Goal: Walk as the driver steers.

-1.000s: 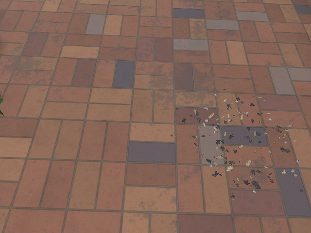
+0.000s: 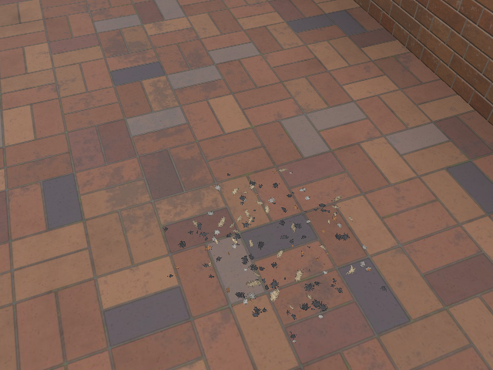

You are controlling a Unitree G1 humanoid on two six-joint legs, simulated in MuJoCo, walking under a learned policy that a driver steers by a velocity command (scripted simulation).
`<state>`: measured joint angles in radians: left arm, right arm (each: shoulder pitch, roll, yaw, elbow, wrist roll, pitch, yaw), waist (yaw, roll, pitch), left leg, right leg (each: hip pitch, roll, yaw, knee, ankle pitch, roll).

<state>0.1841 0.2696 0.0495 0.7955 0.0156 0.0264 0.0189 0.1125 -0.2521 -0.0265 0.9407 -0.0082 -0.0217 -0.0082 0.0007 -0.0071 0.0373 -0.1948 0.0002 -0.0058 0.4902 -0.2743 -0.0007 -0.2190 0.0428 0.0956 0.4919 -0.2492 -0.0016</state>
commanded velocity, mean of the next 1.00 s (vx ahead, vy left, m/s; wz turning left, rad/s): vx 0.00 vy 0.00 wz -0.01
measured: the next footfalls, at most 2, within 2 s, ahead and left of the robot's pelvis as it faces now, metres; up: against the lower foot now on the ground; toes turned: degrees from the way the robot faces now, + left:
right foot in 1.88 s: +0.11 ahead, -0.13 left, +0.00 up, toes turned -2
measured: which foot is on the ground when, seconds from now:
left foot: down 0.00-1.00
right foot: down 0.00-1.00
